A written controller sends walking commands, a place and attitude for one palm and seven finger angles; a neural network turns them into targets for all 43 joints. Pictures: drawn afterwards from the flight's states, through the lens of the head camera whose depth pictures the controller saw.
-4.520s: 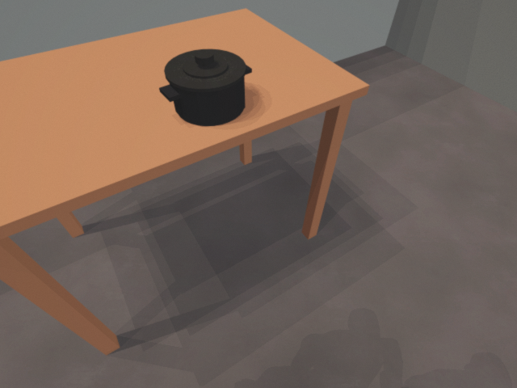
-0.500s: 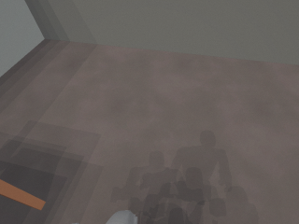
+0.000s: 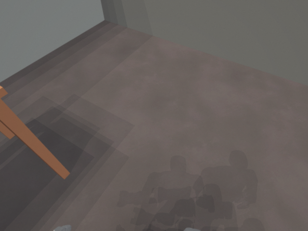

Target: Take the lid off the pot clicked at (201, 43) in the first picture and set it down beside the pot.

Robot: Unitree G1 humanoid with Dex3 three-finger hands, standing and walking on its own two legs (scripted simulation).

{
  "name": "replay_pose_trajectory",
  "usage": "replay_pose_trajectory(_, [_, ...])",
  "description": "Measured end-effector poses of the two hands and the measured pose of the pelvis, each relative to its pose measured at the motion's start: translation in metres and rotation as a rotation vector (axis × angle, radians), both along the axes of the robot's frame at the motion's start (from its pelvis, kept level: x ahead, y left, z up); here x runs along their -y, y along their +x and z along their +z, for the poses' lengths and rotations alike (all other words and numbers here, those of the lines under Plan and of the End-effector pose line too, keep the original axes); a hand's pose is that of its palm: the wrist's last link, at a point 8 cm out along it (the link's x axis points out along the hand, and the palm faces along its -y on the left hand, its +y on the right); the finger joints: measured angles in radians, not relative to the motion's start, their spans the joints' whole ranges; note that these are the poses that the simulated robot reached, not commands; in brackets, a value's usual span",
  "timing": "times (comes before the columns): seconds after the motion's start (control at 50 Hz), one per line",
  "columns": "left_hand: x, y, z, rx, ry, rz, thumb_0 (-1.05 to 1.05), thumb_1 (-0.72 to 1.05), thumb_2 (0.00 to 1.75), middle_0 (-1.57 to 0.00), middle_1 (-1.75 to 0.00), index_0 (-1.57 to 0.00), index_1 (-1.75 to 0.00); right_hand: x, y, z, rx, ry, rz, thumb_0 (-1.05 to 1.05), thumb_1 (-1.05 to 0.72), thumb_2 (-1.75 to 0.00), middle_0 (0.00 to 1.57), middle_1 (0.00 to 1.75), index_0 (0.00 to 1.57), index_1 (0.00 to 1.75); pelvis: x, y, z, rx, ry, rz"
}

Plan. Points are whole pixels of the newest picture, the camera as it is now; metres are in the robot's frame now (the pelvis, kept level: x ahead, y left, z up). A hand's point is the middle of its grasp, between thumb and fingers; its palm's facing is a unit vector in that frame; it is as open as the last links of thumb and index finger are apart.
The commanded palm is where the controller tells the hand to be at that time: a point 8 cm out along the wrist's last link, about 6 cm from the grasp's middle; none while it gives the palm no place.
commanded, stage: turn to face it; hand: left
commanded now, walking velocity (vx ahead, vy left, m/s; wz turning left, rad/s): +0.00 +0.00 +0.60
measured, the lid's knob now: out of the picture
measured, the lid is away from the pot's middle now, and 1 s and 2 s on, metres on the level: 0.00 0.00 0.00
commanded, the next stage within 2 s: take the last steps up to it in 1.70 s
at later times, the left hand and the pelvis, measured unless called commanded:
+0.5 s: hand out of the picture -0.04 +0.22 -0.18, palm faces +0.36 -0.90 -0.25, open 7.4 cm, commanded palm none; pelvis -0.01 +0.00 -0.01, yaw +19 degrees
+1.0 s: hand out of the picture -0.03 +0.20 -0.13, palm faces +0.59 -0.75 -0.32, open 7.4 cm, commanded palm none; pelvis +0.00 -0.03 +0.00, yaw +38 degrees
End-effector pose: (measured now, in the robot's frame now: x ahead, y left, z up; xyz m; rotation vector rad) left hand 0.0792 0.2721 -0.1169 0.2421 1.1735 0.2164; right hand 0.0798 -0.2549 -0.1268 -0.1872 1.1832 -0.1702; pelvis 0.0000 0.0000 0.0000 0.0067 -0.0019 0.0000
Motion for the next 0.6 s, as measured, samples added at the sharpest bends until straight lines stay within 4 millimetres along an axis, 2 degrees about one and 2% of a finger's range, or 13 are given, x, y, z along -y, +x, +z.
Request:
replay_pose_trajectory(0.1, [0.020,-0.006,0.008,0.066,0.031,0.035,0.01,0.91,0.90,-0.20,-0.30,-0.20,-0.30,0.020,0.002,-0.018,-0.033,0.021,0.028,0.01,-0.90,-0.90,0.20,0.30,0.20,0.30,0.020,-0.003,-0.006,0.004,0.004,0.074])
replay_pose_trajectory(0.18, [0.033,-0.027,0.015,0.063,0.023,0.090,0.00,0.91,0.90,-0.20,-0.30,-0.20,-0.30,0.028,0.012,-0.013,-0.054,0.020,0.083,0.01,-0.91,-0.90,0.20,0.30,0.20,0.30,0.025,-0.003,0.001,0.018,0.018,0.135])
replay_pose_trajectory(0.26, [0.041,-0.049,0.013,0.035,-0.001,0.141,0.01,0.91,0.90,-0.20,-0.30,-0.20,-0.30,0.025,0.027,-0.005,-0.054,0.019,0.140,0.01,-0.91,-0.90,0.20,0.30,0.20,0.30,0.028,-0.004,0.006,0.023,0.038,0.188])
replay_pose_trajectory(0.36, [0.038,-0.085,-0.001,-0.009,-0.041,0.221,0.01,0.90,0.90,-0.20,-0.30,-0.20,-0.30,0.005,0.057,0.004,-0.033,0.001,0.235,0.01,-0.91,-0.90,0.19,0.30,0.19,0.30,0.021,-0.007,0.005,0.017,0.037,0.247])
replay_pose_trajectory(0.46, [0.017,-0.129,-0.028,-0.058,-0.076,0.330,0.01,0.90,0.90,-0.20,-0.30,-0.20,-0.30,-0.029,0.091,0.009,0.054,-0.041,0.345,0.01,-0.91,-0.90,0.20,0.30,0.19,0.30,0.002,-0.011,-0.010,0.005,0.006,0.314])
replay_pose_trajectory(0.52, [0.006,-0.147,-0.033,-0.102,-0.074,0.382,0.01,0.91,0.90,-0.20,-0.30,-0.20,-0.30,-0.045,0.098,0.015,0.081,-0.054,0.388,0.01,-0.91,-0.90,0.20,0.30,0.20,0.30,-0.002,-0.015,-0.009,0.006,0.004,0.344])
replay_pose_trajectory(0.6, [-0.004,-0.152,-0.023,-0.077,-0.066,0.429,0.01,0.91,0.90,-0.20,-0.30,-0.20,-0.30,-0.055,0.094,0.021,0.053,-0.064,0.430,0.01,-0.91,-0.90,0.20,0.30,0.20,0.30,-0.005,-0.015,0.000,0.003,-0.011,0.396])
